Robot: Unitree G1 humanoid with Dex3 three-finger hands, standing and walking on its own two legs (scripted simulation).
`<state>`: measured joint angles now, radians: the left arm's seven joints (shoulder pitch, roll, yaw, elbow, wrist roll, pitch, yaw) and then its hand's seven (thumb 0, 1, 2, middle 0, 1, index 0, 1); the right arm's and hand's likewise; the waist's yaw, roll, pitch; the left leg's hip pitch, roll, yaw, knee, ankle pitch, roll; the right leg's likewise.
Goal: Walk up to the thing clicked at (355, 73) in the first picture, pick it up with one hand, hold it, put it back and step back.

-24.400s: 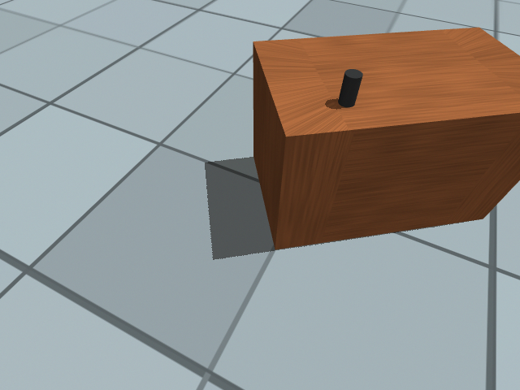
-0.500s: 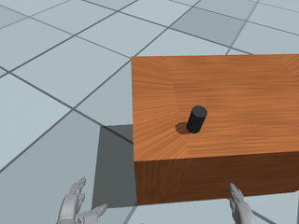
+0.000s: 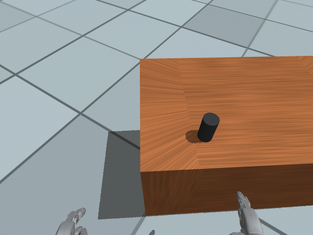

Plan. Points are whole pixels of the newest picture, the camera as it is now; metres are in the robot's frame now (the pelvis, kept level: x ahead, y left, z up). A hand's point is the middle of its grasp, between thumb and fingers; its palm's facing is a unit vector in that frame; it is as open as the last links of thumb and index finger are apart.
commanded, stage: home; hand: right
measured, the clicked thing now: (207, 128) +0.46 -0.17 -0.07
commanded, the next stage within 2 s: stand in 2.00 s
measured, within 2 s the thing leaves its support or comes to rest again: neither
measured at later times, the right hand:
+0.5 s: hand out of the picture +0.05 -0.25 -0.14, palm faces -0.03 +0.92 -0.39, open 17.5 cm
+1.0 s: hand out of the picture +0.06 -0.24 -0.15, palm faces -0.02 +0.93 -0.36, open 17.4 cm
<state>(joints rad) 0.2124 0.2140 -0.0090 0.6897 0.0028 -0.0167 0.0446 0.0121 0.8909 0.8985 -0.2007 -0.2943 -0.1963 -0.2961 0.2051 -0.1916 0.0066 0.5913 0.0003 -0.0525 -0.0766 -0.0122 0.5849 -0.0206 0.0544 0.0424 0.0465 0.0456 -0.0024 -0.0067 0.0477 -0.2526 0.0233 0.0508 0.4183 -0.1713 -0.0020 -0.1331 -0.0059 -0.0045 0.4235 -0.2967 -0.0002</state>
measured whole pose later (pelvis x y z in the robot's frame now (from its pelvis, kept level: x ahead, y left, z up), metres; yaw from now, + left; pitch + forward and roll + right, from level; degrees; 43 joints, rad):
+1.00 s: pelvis -0.01 +0.02 +0.01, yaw -1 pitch -3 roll +0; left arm 0.18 0.36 -0.01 1.11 0.02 0.00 0.00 0.01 0.90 0.90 -0.20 -0.30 -0.20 -0.30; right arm 0.13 -0.35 0.01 1.13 -0.02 -0.02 0.00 -0.01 0.52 -0.06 0.06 0.05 0.06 0.06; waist 0.00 -0.01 0.03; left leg -0.17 0.01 0.07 0.35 -0.13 0.02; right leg -0.04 -0.02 0.01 0.31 -0.23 0.03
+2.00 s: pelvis +0.00 +0.02 +0.01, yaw -1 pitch -2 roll +0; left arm 0.15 0.35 -0.01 1.11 0.02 0.00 0.00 0.01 0.90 0.90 -0.20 -0.29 -0.20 -0.30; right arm 0.11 -0.35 0.00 1.14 -0.01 -0.02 0.00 -0.01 0.51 -0.06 0.06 0.06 0.06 0.06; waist 0.00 -0.01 0.04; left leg -0.16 0.01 0.07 0.34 -0.14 0.02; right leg -0.02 -0.02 0.01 0.28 -0.23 0.03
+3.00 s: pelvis +0.00 +0.03 +0.01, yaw +0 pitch -2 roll +0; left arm 0.16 0.35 0.00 1.10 0.02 -0.01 0.00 0.01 0.90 0.90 -0.20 -0.30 -0.20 -0.30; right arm 0.11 -0.35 0.00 1.14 -0.01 -0.02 0.00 0.00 -0.90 -0.89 0.21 0.30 0.20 0.30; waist 0.00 -0.01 0.04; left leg -0.16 0.00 0.07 0.34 -0.14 0.03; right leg -0.01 -0.03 0.01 0.28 -0.23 0.04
